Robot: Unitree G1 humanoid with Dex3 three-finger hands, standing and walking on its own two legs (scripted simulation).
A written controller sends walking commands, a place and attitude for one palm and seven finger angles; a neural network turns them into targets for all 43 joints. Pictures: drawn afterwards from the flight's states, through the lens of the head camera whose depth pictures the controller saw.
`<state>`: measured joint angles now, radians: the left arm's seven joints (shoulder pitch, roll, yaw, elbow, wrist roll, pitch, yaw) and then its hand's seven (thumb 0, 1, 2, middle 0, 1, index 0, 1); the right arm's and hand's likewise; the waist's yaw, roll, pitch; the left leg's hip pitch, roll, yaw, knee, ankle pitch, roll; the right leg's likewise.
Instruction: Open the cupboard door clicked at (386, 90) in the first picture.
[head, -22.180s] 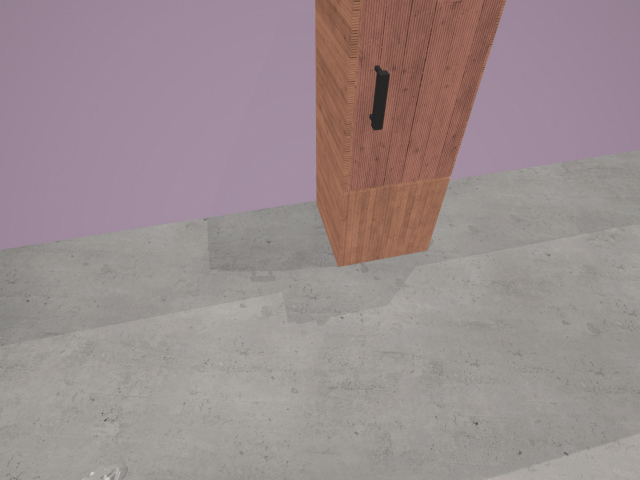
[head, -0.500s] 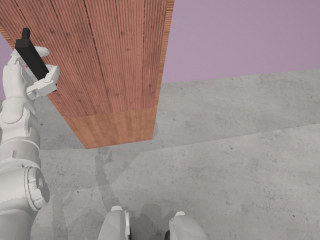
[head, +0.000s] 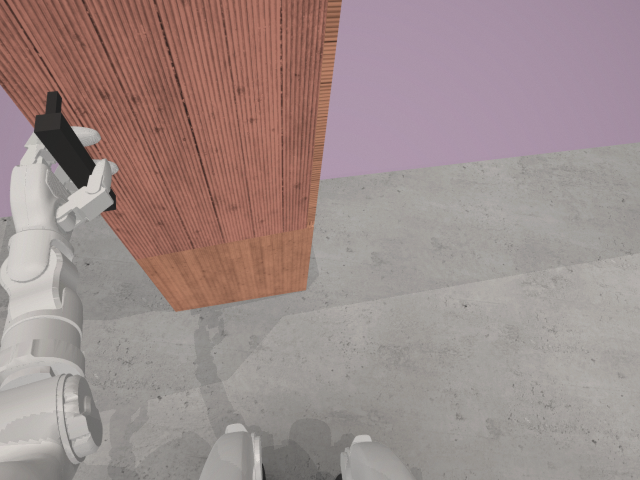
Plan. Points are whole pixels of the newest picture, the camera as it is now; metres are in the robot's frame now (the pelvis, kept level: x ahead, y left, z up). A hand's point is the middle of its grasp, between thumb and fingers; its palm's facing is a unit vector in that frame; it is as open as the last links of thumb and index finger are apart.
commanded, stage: pull the door open along its arc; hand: left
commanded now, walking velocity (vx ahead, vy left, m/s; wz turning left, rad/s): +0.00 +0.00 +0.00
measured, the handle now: (81, 155) +0.50 +0.28 +0.06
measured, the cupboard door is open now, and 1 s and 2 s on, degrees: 3 48 50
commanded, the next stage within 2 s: open thumb and fingers to let go in 0.64 s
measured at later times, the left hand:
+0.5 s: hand (192, 301) +0.31 +0.13 +0.06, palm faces +0.48 -0.88 +0.04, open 6.7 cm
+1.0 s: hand (236, 322) +0.29 +0.08 +0.06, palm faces +0.54 -0.84 -0.03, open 7.8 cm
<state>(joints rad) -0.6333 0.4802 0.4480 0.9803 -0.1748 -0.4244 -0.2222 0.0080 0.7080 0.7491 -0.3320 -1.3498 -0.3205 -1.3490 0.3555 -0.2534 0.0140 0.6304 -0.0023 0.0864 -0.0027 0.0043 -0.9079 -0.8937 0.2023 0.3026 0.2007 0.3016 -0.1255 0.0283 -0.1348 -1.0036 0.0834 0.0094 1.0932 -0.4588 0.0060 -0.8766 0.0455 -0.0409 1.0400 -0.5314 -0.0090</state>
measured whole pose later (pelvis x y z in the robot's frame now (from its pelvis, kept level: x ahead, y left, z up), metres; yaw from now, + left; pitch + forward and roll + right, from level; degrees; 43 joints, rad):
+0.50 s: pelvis +0.01 -0.01 +0.01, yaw +2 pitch +14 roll -1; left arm 0.12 -0.06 -0.05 0.13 0.01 -0.29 0.48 0.03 0.62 0.69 -0.30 -1.29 -0.33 -1.31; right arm 0.17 -0.16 0.01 0.51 -0.06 0.08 0.06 0.01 -0.91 -0.89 0.20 0.30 0.20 0.30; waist -0.01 0.02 -0.18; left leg -0.80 0.05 0.02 1.02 -0.46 -0.01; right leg -0.68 0.01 -0.04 1.01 -0.57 -0.02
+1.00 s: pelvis +0.01 -0.06 +0.01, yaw +6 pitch +13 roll +1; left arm 0.16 -0.10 -0.11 0.12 0.06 -0.27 0.55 0.02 0.43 0.70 -0.31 -1.27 -0.32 -1.29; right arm 0.22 -0.20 -0.01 0.58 -0.08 0.03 -0.01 0.01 -0.91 -0.89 0.20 0.30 0.20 0.30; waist 0.00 0.03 -0.18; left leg -0.81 0.03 -0.05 1.00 -0.43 -0.06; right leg -0.69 0.00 -0.10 1.05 -0.60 -0.08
